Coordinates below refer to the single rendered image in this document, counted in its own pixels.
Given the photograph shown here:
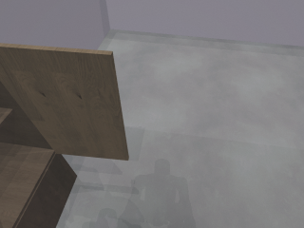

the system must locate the cupboard door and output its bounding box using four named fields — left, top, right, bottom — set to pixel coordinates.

left=0, top=43, right=129, bottom=161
